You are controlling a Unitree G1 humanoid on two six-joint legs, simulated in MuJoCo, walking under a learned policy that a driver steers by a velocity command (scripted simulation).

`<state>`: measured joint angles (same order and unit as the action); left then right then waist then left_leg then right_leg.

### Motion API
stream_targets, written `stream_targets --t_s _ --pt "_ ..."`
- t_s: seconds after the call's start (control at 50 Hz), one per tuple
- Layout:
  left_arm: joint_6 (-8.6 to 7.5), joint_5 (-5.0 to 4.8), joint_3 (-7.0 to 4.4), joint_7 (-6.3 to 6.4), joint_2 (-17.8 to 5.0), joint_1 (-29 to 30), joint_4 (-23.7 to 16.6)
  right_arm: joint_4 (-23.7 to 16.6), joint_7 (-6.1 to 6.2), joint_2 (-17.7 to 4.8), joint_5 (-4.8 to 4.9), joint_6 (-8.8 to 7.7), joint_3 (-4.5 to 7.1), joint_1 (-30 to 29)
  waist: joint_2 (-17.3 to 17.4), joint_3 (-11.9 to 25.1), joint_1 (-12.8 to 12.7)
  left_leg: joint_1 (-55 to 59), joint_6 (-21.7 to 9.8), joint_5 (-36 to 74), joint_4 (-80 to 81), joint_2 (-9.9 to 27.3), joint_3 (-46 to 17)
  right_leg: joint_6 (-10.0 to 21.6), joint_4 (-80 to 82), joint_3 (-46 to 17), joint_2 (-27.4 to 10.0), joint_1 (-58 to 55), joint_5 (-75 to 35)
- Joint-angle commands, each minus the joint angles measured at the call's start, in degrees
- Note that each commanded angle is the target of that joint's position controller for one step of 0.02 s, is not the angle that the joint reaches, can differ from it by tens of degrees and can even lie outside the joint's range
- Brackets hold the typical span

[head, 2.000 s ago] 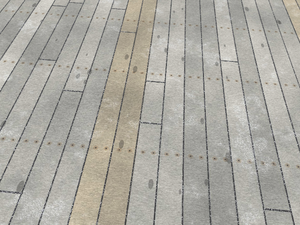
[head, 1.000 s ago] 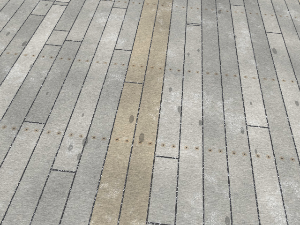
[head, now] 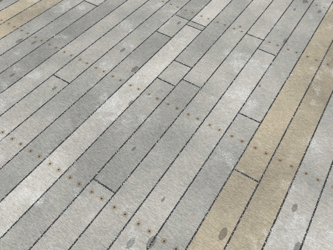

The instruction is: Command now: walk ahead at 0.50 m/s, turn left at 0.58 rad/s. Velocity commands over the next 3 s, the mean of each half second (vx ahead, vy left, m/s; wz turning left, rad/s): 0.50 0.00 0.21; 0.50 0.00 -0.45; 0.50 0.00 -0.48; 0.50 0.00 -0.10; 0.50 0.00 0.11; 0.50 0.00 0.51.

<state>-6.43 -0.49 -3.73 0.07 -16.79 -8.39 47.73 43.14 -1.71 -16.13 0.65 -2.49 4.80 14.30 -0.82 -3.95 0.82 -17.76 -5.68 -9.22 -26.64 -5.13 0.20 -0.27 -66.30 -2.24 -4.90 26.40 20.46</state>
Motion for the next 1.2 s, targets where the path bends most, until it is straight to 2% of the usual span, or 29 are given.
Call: stream_targets --t_s 0.02,0.04,0.12,0.16,0.24,0.3,0.34,0.36,0.38,0.4,0.42,0.44,0.46,0.5,0.54,0.66,0.76,0.8,0.82,0.84,0.86,0.88,0.9,0.92,0.96,1.0,1.06,1.12,1.2 --pt "0.48 1.11 -1.84 0.34 -5.81 -1.11 -3.01 -4.56 1.01 -6.59 0.08 -1.47 1.47 -1.13 0.80 6.45 -1.72 9.47 -9.94 10.14 14.72 13.53 -18.48 -0.94 4.97 -1.51 -2.33 7.97 -5.65" --pt "0.87 1.22 -1.51 0.42 -4.82 -0.38 -3.86 -4.41 1.43 -9.11 -0.06 -1.60 2.00 -0.20 3.90 5.78 -2.07 7.47 -11.27 13.24 15.06 14.57 -18.06 -2.14 8.43 -1.14 -1.61 8.51 -7.69" --pt "0.56 1.07 -0.53 -0.21 -3.04 7.67 -5.88 -3.05 2.52 -8.25 0.17 -1.37 1.76 3.02 4.36 3.44 1.44 5.49 -7.69 10.94 15.02 10.77 -12.18 -3.57 26.46 -0.08 0.57 6.87 -22.85" --pt "0.19 0.63 -0.02 -0.94 -2.23 10.86 -6.71 -1.83 2.55 -8.21 0.18 -1.44 1.61 5.21 5.10 2.90 3.21 5.09 -6.63 7.30 15.51 11.10 -11.96 -3.07 32.12 0.64 1.74 3.84 -28.91" --pt "-0.50 0.16 -0.20 -1.90 -4.18 14.39 -8.37 0.57 2.53 -8.20 0.35 -1.22 1.52 8.42 5.54 1.05 4.51 12.84 -6.39 6.74 12.19 14.92 -15.35 -0.75 37.14 -0.40 2.09 6.46 -26.62" --pt "-0.96 0.01 -0.56 -2.35 -5.58 11.39 -8.07 1.40 2.95 -9.23 0.04 -0.49 1.88 8.27 7.70 1.28 2.46 18.80 -5.22 15.24 8.48 17.83 -16.86 1.91 38.58 0.33 2.58 5.32 -19.51" --pt "-1.07 0.34 -2.01 -2.09 -8.39 1.68 -5.08 0.93 2.94 -8.63 -0.20 -0.08 1.49 6.60 6.70 7.52 -2.51 19.57 -3.11 34.36 -3.23 14.04 -12.29 5.22 40.31 3.79 5.46 -7.99 -18.56" --pt "-1.00 0.90 -2.59 -2.04 -10.55 -7.59 -3.34 -0.11 3.01 -7.04 -0.87 0.01 0.60 6.41 3.51 15.77 -6.20 12.38 -1.22 28.84 -17.13 11.09 -9.49 8.97 37.70 -3.52 -0.67 -23.42 -20.96" --pt "-0.47 1.04 -3.98 -2.16 -15.45 -14.06 -2.04 -0.48 2.70 -3.31 -0.38 -0.94 -0.50 14.01 -11.14 23.67 -4.47 -9.19 4.14 4.59 -39.00 2.16 -4.66 18.92 40.47 -28.27 -12.72 -44.55 -12.21" --pt "-0.21 -0.79 -2.93 -2.86 -11.56 -14.89 -0.96 -0.57 2.43 -4.46 -0.32 -1.93 -0.78 13.08 -14.91 23.04 -5.07 -20.72 4.69 -22.43 -45.68 0.59 -7.63 20.48 49.64 -43.47 -15.18 -48.08 0.27" --pt "0.04 -1.40 -1.90 -2.73 -8.20 -10.86 -2.01 -1.92 2.10 -8.15 0.72 -2.64 0.08 6.57 -8.98 13.72 -5.63 -26.23 3.93 -19.22 -48.71 4.42 -8.67 17.49 50.48 -38.15 -13.86 -41.59 5.82" --pt "0.50 -0.52 -1.48 -2.47 -7.20 -7.31 -3.27 -3.08 1.99 -8.16 0.72 -3.26 -0.08 1.66 -3.43 8.60 -5.15 -25.77 3.46 -14.58 -46.52 6.62 -7.24 15.73 51.48 -31.43 -11.45 -33.49 2.67" --pt "0.85 0.08 -1.11 -2.35 -6.48 -5.38 -3.75 -3.83 1.97 -7.69 -0.28 -3.71 0.04 -0.88 -0.42 4.56 -3.94 -24.83 3.61 -11.67 -42.34 8.10 -6.29 15.43 52.81 -27.04 -9.49 -26.46 -2.63" --pt "0.86 0.57 -0.67 -1.97 -5.76 -4.66 -4.15 -4.18 2.02 -6.56 -1.42 -3.81 0.24 -0.20 -2.39 4.57 -1.45 -19.08 4.52 -8.65 -35.12 9.86 -5.99 15.02 54.12 -22.35 -6.30 -20.87 -13.15" --pt "1.00 0.13 -0.99 -1.35 -6.95 -5.12 -3.97 -4.47 2.26 -4.93 -1.46 -3.31 -0.07 0.09 -4.31 4.85 -0.49 -17.28 6.10 -7.88 -29.37 9.81 -4.80 15.83 55.54 -19.53 -5.39 -17.57 -16.29" --pt "2.04 -1.07 -2.02 0.40 -9.13 -10.54 -2.78 -7.61 1.89 -2.72 -0.99 -3.65 -1.12 -12.14 -3.45 3.24 -4.33 -11.47 8.79 11.64 -7.39 6.21 -3.62 12.33 55.03 -13.26 -1.22 -12.75 -19.48" --pt "3.53 -1.33 -2.09 1.07 -8.58 -14.61 -2.06 -9.36 0.87 -4.61 -0.05 -4.70 -0.60 -17.24 -4.43 3.16 -5.08 -8.13 8.02 9.85 0.05 4.36 -5.25 11.03 49.26 -19.47 -3.09 -18.23 -16.39" --pt "3.90 -1.16 -2.34 1.22 -8.86 -13.49 -2.62 -8.65 0.90 -6.13 0.11 -5.24 0.04 -13.92 -5.81 4.01 -2.50 -2.64 6.31 6.66 2.42 4.51 -4.90 9.93 45.45 -21.52 -3.34 -18.96 -18.45" --pt "3.93 -0.97 -2.02 1.14 -7.84 -12.52 -3.21 -7.35 1.28 -7.58 -0.16 -5.43 0.83 -8.82 -5.53 6.61 0.32 5.21 4.64 6.74 4.30 5.22 -4.49 8.47 40.72 -20.44 -1.17 -17.46 -21.20" --pt "3.66 -0.34 -1.04 0.84 -5.18 -11.33 -4.43 -6.34 1.80 -10.20 -1.13 -5.60 1.70 -0.75 -2.76 13.56 4.31 18.89 1.20 5.41 1.95 12.09 -9.88 6.66 28.50 -17.12 1.73 -11.85 -18.90" --pt "3.03 -0.43 0.25 0.87 -0.72 -17.15 -5.67 -5.32 2.20 -15.10 -1.84 -4.87 2.92 6.43 10.07 22.46 3.98 39.32 -6.08 1.65 2.09 25.00 -28.49 2.74 9.79 -8.76 9.67 4.70 0.03" --pt "2.66 -1.65 0.42 0.83 -2.95 -19.56 -6.63 -3.49 1.68 -13.39 -0.58 -4.07 2.73 8.43 19.75 23.83 3.06 41.37 -10.62 -10.71 6.67 31.48 -44.95 1.83 -1.76 -6.50 7.66 16.52 14.41" --pt "2.86 -2.06 -0.92 0.89 -7.98 -15.79 -5.98 -4.52 1.68 -8.26 -0.40 -3.86 1.43 5.06 11.07 15.18 3.99 34.13 -8.25 -15.29 8.54 28.28 -38.70 1.41 -5.95 -7.71 4.38 19.64 10.00" --pt "3.22 -1.58 -1.29 0.86 -8.63 -11.35 -6.66 -4.79 1.76 -6.16 -0.69 -3.54 0.72 2.26 6.81 9.57 3.85 27.12 -5.92 -10.95 9.44 25.25 -29.41 0.96 -6.03 -5.82 2.52 19.14 5.24" --pt "3.80 -0.71 -1.58 0.49 -6.92 -8.38 -7.93 -4.03 1.59 -3.96 -1.32 -3.41 -0.18 -1.69 5.71 3.82 1.36 16.67 -4.48 -1.73 13.12 20.97 -19.37 0.55 -1.69 -4.93 -0.32 16.13 -0.06" --pt "4.44 -1.21 -1.08 -0.16 -4.02 -8.84 -8.88 -3.04 1.39 -4.84 -1.28 -3.79 0.15 -2.46 8.52 3.12 -0.35 12.25 -4.78 4.43 15.50 20.02 -13.55 0.10 0.84 -3.58 -1.56 13.45 -1.99" --pt "5.09 -0.88 -0.60 -0.48 -2.81 -5.86 -11.01 -1.95 1.53 -6.96 -0.97 -4.25 0.95 -2.67 6.32 2.29 -0.53 10.66 -6.53 8.98 18.45 21.12 -8.20 -1.04 6.36 -3.20 -2.80 14.72 -6.83" --pt "4.53 -0.81 -0.22 -1.52 -2.54 -1.91 -12.07 -1.01 1.77 -8.35 -0.86 -3.88 1.41 -2.54 4.15 2.05 0.74 11.71 -4.80 12.65 18.63 18.85 -0.53 -0.61 16.78 -1.29 -2.15 12.68 -17.03" --pt "4.27 -0.86 0.10 -2.78 -2.26 5.09 -14.87 0.81 1.99 -10.43 0.06 -3.10 1.84 0.72 3.73 0.77 3.05 15.17 -2.85 14.14 17.84 19.60 4.55 1.21 26.41 1.82 -0.60 10.12 -21.78"
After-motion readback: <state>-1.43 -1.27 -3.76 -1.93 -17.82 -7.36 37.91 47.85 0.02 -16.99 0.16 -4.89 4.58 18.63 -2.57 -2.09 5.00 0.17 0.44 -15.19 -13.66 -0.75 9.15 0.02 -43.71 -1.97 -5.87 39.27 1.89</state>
